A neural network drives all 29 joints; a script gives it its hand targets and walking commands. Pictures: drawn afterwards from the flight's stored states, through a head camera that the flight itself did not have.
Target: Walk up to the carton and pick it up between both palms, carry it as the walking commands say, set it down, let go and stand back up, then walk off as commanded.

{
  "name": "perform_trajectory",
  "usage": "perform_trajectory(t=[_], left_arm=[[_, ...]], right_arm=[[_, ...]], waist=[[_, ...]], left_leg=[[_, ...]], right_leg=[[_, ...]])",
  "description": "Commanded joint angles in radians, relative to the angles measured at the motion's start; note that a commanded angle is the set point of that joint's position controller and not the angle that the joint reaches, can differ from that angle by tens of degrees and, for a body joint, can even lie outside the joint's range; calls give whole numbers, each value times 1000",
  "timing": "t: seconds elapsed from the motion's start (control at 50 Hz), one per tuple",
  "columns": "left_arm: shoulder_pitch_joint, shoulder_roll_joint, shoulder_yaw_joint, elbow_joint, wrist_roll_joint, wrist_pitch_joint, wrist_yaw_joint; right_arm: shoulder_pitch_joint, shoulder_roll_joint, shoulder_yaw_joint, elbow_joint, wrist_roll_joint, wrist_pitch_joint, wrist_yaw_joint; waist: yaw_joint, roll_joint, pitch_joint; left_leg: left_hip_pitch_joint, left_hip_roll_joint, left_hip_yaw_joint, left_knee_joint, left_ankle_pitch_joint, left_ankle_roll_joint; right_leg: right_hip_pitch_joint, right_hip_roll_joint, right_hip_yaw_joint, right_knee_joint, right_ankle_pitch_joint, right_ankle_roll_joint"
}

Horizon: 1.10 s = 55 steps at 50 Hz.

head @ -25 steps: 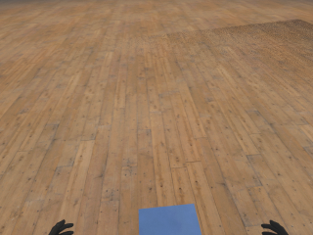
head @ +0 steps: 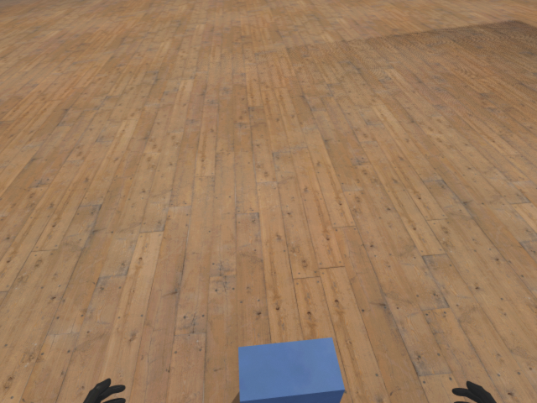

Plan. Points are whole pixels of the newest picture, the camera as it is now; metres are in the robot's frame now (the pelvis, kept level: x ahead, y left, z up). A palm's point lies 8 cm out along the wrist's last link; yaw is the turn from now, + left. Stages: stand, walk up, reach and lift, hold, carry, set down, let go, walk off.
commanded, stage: walk off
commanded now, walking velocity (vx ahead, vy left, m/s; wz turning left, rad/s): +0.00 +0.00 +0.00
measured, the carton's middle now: (287, 386) +0.38 -0.03 -0.62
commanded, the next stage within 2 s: none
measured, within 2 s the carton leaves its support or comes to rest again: neither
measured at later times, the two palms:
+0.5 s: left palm out of the picture +0.07 +0.33 -0.11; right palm out of the picture +0.09 -0.23 -0.11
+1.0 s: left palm out of the picture -0.08 +0.38 -0.09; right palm out of the picture +0.09 -0.14 -0.12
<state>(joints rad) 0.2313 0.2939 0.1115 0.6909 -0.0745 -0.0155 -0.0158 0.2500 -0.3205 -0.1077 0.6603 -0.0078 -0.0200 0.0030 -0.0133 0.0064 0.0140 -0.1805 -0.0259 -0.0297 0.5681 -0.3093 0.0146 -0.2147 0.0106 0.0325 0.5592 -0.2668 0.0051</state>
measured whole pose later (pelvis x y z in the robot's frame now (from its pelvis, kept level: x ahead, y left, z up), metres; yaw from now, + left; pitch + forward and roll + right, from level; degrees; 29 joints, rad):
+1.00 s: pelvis -0.07 +0.09 +0.00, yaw +18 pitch -1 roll +1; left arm 0.27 0.23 0.11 0.71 -0.07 0.05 0.08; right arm 0.27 -0.29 -0.11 0.67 -0.01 0.11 0.07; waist -0.01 0.05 0.06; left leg -0.55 -0.04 -0.05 1.12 -0.40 -0.08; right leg -0.23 -0.14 -0.16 0.58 -0.32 0.04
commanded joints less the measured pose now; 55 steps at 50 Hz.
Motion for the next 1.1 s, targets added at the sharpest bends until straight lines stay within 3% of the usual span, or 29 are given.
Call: perform_trajectory(t=[0.0, 0.12, 0.16, 0.2, 0.24, 0.28, 0.32, 0.4, 0.42, 0.44, 0.46, 0.52, 0.56, 0.6, 0.66, 0.7, 0.72, 0.74, 0.76, 0.78, 0.8, 0.82, 0.84, 0.9, 0.96, 0.98, 1.04, 1.06, 1.08], left_arm=[[-125, 210, 20, -15, 121, -28, 15], [-46, 25, -38, -5, 119, -13, 9], [-69, 103, -20, -24, 121, 9, 12], [-61, 193, 1, -40, 123, 22, 34], [-8, 252, 31, -33, 120, 27, 44], [-30, 228, 25, -27, 131, 33, 59], [25, 212, 21, -32, 130, 27, 77], [-93, 189, 18, -41, 137, 46, 86], [-74, 159, 22, -50, 123, 56, 84], [-122, 101, 7, -62, 116, 66, 85], [-170, 66, -9, -83, 111, 76, 90], [-109, 130, 9, -59, 96, 79, 94], [-99, 136, 10, -33, 92, 65, 78], [-94, 85, 0, -34, 87, 66, 80], [-57, 82, -7, -14, 82, 67, 104], [11, 62, -11, 26, 89, 80, 113], [41, 44, -13, 11, 72, 77, 110], [164, 79, -7, 74, 82, 76, 114], [222, 184, 30, 72, 87, 67, 117], [227, 302, 52, 68, 108, 68, 115], [38, 337, 59, 9, 124, 77, 126], [-51, 220, 44, 3, 124, 70, 132], [-69, 128, 19, -20, 104, 56, 126], [-79, 98, 17, -17, 123, 15, 118], [-84, 152, 32, -37, 134, 18, 94], [-37, 160, 33, -34, 124, 31, 77], [-14, 228, 51, -29, 110, 25, 39], [-24, 187, 39, -28, 110, 26, 27], [18, 132, 26, -28, 103, 25, 32]], right_arm=[[-73, -173, -5, -27, -21, -36, 0], [-10, -27, 44, -5, -8, 15, 14], [-32, -117, 21, -10, -15, 55, 24], [30, -134, 6, -17, -20, 65, 27], [6, -124, -5, -22, -24, 71, 41], [56, -96, -4, -19, -21, 72, 52], [-1, -80, 1, -55, -21, 78, 47], [121, -55, -1, -31, -31, 75, 65], [161, -91, -10, -27, -37, 75, 63], [174, -192, -40, -43, -41, 68, 65], [169, -179, -20, -50, -44, 73, 56], [56, -132, -30, -70, -44, 82, 44], [-2, -77, -10, -89, -37, 81, 51], [-25, -99, -26, -100, -42, 83, 42], [71, -78, -18, -72, -56, 90, 31], [70, -116, -37, -76, -48, 97, 31], [-50, -117, -25, -102, -47, 107, 29], [-35, -69, -16, -105, -54, 112, 34], [-50, -3, 0, -127, -22, 108, 39], [20, 27, -11, -109, -21, 103, 35], [10, -35, -23, -89, -48, 102, 35], [-24, -110, -37, -106, -58, 111, 56], [3, -107, -35, -87, -52, 111, 77], [-6, -69, -32, -104, -56, 129, 84], [1, -37, -13, -107, -26, 123, 90], [-37, -10, -3, -102, -13, 119, 90], [-36, 14, -4, -76, -17, 93, 43], [43, -43, -12, -22, -35, 83, 46], [107, -116, -34, -6, -61, 77, 41]], waist=[[12, 30, -12], [36, 113, 55], [44, 18, 66], [9, -65, 45], [58, -166, -7], [18, -138, -41], [57, -96, -81], [-19, -131, -82], [-28, -17, -66], [-79, 267, -65], [-90, 277, -26], [-37, 162, 8], [-7, 78, -11], [-4, 47, -41], [-49, 112, -78], [-22, 164, -40], [31, 145, -37], [61, 140, -31], [113, 4, -7], [98, -405, -104], [29, -272, 72], [-3, -224, 196], [1, -83, 133], [-12, -154, 54], [-16, -161, -34], [33, -190, -47], [34, -221, -80], [-3, -122, -153], [-41, 56, -139]], left_leg=[[-71, 99, -90, -177, 94, 21], [-118, 89, -120, -231, -6, 20], [-162, 72, -119, -177, 53, 5], [-178, 20, -60, -78, 31, -11], [-196, 2, -19, 103, -20, -31], [-235, 34, -8, 189, -212, -29], [-262, 46, 6, 191, -234, -17], [-9, 22, 7, -5, -38, -17], [39, 112, -161, -125, 17, 29], [140, 279, -458, -292, 275, 36], [29, 292, -487, -315, 429, 126], [-75, 214, -392, -348, 94, 125], [-104, 190, -335, -278, 293, 193], [-93, 171, -321, -268, 244, 209], [13, 188, -445, -282, 225, 177], [-86, 185, -543, -315, 161, 105], [-188, 162, -484, -329, 98, 114], [-327, 100, -412, -338, 17, 26], [-490, -46, -278, -206, -104, -67], [-562, -136, -40, 327, -306, -90], [-586, -65, -51, 546, -234, -95], [-506, 24, -105, 677, -191, -72], [-444, 3, -58, 713, -114, -90], [-463, 51, -95, 672, -63, -107], [-434, 115, -29, 434, -109, -140], [-387, 84, 49, 307, -152, -152], [-190, 97, 107, 49, -54, -122], [-55, 61, 164, -23, 54, -96], [44, 118, 58, -89, 344, -51]], right_leg=[[13, -84, 102, -102, 147, -61], [-32, -102, 102, -126, 97, -20], [-28, -137, 107, -103, 71, -8], [-20, -233, 199, -164, 113, -37], [28, -346, 281, -172, 238, -132], [90, -406, 285, -143, 434, -184], [120, -440, 292, -134, 423, -185], [-123, -323, 124, -34, 229, -75], [-242, -222, 35, 82, 40, -6], [-407, -19, -148, 374, -257, 50], [-434, 7, -76, 546, -407, 57], [-377, -82, -14, 668, -244, 42], [-332, -88, -33, 639, -239, 35], [-289, -94, -40, 533, -244, 54], [-263, -51, -44, 351, -283, 42], [-142, -66, 24, 248, -305, 12], [-45, -34, -39, 107, -313, 6], [190, -29, -71, -93, -239, -23], [315, -132, 63, -319, -174, -54], [333, -551, 431, -345, -309, -148], [12, -665, 465, -420, -244, -238], [-130, -605, 370, -379, -23, -242], [-133, -514, 220, -340, 97, -195], [10, -424, 42, -254, 230, -138], [137, -429, -38, -193, 346, -115], [167, -385, -78, -135, 326, -118], [105, -373, -146, 32, 363, -71], [72, -349, -158, 141, 337, -43], [-49, -309, -199, 334, 266, 1]])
